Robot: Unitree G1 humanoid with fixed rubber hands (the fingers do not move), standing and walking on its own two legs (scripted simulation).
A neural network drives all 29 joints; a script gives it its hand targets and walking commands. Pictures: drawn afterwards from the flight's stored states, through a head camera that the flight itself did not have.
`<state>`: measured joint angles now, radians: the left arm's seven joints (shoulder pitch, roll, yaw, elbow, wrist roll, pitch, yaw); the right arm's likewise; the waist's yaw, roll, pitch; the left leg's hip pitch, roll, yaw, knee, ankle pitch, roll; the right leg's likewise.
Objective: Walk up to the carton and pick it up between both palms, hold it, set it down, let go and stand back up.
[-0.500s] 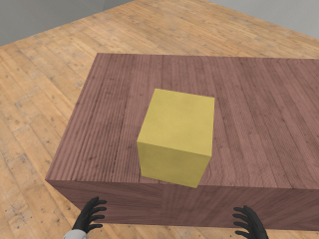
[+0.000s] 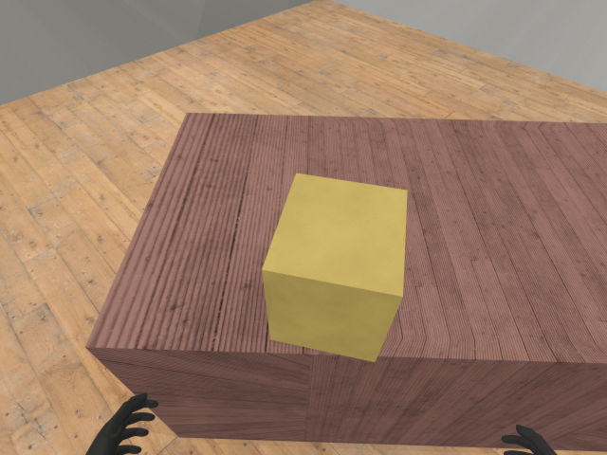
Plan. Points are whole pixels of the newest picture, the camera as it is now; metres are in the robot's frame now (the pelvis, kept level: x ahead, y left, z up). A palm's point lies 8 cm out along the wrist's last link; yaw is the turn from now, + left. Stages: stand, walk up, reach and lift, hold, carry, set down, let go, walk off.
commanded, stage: stand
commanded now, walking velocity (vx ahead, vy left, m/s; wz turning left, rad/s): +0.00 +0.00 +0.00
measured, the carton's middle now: (335, 268) +0.39 -0.01 -0.01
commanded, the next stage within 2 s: none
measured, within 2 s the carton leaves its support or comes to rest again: neither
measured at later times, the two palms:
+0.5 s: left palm out of the picture +0.09 +0.29 -0.09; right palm out of the picture +0.09 -0.29 -0.10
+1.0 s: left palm out of the picture +0.06 +0.30 -0.10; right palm out of the picture +0.06 -0.29 -0.10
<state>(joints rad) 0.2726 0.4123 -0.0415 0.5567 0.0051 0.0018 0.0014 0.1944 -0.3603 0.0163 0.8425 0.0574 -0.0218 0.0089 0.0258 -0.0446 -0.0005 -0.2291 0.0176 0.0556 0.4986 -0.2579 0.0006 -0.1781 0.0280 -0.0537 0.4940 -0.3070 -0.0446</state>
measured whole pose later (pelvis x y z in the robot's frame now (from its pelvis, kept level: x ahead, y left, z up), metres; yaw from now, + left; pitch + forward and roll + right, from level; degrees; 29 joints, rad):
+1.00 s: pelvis -0.02 +0.00 +0.00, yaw +0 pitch -1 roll +0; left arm 0.27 0.39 -0.04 0.79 0.01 -0.02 -0.01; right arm 0.18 -0.35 0.02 1.00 0.06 -0.02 0.01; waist 0.03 -0.02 0.00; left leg -0.23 0.01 0.06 0.44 -0.20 0.01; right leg -0.18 0.03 -0.05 0.44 -0.25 -0.04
